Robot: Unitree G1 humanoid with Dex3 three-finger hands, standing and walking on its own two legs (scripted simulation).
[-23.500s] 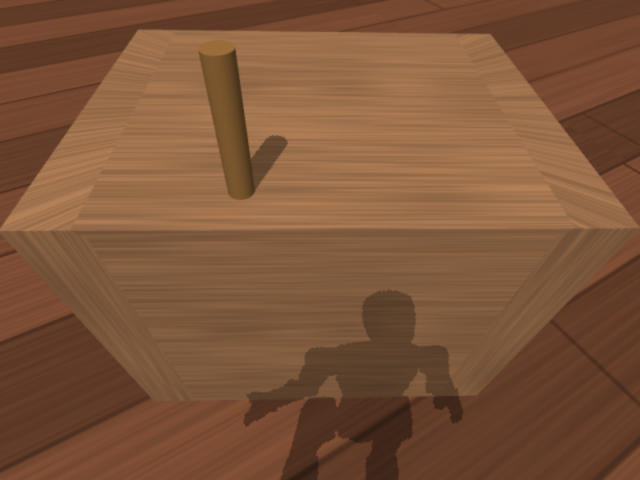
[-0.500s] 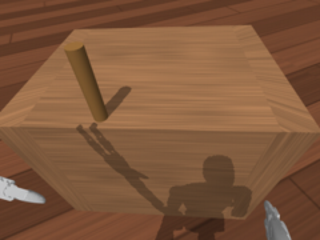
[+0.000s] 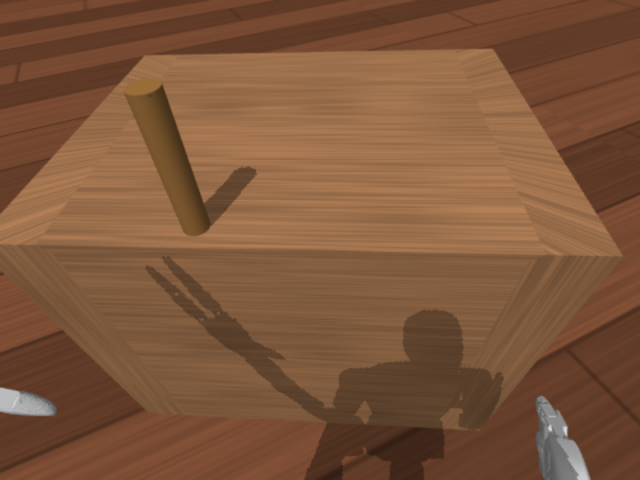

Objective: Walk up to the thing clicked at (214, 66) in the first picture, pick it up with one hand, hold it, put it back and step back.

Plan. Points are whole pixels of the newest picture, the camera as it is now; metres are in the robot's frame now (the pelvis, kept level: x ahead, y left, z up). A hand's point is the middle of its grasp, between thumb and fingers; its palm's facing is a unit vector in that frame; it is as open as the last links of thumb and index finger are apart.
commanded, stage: home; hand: left
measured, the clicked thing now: (174, 167) +0.48 +0.23 +0.15
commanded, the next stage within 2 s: none
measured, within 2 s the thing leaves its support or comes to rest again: neither
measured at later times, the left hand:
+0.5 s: hand (150, 428) +0.18 +0.22 -0.01, palm faces +0.17 -0.94 -0.29, open 17.6 cm
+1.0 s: hand (197, 425) +0.21 +0.20 -0.10, palm faces +0.07 -0.97 -0.25, open 17.4 cm
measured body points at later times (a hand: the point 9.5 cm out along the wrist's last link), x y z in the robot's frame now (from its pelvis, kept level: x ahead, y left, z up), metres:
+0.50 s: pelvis +0.01 +0.01 +0.00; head +0.03 +0.00 +0.45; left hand +0.17 +0.27 +0.01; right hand +0.18 -0.22 -0.09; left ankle +0.02 +0.13 -0.74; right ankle +0.01 -0.11 -0.74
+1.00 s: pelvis +0.03 +0.02 +0.00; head +0.05 +0.02 +0.45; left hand +0.20 +0.25 -0.08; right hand +0.16 -0.23 -0.11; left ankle +0.02 +0.13 -0.74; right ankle +0.01 -0.11 -0.74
